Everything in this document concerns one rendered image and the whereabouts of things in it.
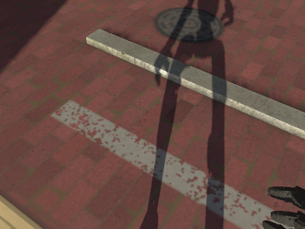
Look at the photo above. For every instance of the right robot hand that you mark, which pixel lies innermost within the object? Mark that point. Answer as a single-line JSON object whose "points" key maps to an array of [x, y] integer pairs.
{"points": [[295, 195]]}

